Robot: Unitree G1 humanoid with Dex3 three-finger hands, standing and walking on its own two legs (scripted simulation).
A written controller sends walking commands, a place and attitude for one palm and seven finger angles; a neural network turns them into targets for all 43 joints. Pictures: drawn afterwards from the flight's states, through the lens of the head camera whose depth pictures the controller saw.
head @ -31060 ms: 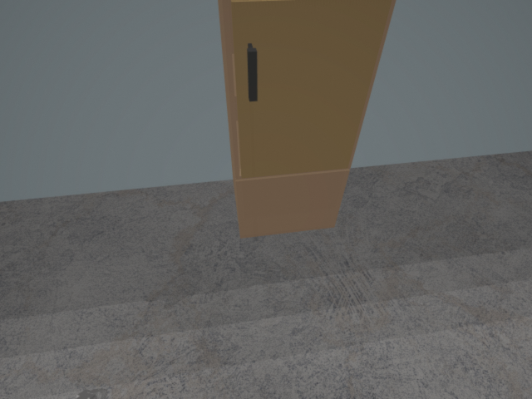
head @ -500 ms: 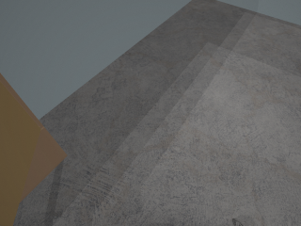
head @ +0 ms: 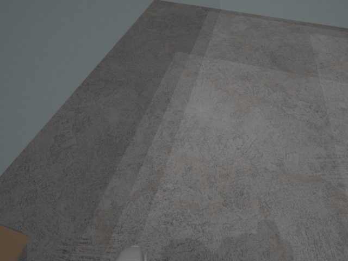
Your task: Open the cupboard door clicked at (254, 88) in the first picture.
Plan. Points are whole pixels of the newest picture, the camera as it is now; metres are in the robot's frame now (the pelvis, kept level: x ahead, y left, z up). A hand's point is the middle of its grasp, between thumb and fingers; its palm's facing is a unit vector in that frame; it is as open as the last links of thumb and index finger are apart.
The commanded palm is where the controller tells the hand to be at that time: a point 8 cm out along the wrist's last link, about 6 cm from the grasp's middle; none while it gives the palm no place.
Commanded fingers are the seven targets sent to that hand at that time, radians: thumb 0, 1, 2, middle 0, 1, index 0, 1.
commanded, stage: walk to a spot facing it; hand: left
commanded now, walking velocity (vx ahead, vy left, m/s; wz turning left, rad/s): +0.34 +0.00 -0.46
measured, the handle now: out of the picture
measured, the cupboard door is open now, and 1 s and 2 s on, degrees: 40 40 40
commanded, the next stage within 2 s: turn to face it in 1.02 s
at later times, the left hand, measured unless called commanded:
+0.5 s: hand (148, 170) +0.40 +0.11 -0.16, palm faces -0.29 -0.93 -0.24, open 7.4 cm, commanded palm none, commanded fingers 0.00 0.90 0.90 -0.20 -0.30 -0.20 -0.30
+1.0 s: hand (163, 142) +0.52 +0.07 -0.17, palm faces -0.30 -0.94 -0.17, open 7.3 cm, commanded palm none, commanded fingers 0.00 0.90 0.90 -0.20 -0.30 -0.20 -0.30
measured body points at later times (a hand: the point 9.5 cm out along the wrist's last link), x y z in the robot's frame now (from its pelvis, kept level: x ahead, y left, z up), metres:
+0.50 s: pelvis +0.20 -0.05 -0.02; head +0.23 -0.06 +0.43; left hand +0.41 +0.16 -0.14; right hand +0.06 -0.25 -0.17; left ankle +0.13 +0.13 -0.71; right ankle +0.24 -0.16 -0.74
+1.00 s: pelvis +0.42 -0.10 +0.00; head +0.44 -0.09 +0.45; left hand +0.54 +0.12 -0.15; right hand +0.36 -0.32 -0.14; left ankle +0.46 +0.02 -0.74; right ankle +0.39 -0.23 -0.67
